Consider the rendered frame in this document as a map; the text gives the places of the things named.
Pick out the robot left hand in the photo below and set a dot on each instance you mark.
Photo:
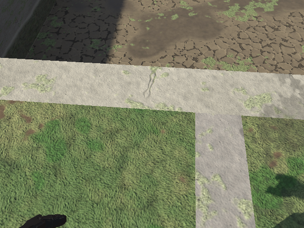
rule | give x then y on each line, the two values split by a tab
48	221

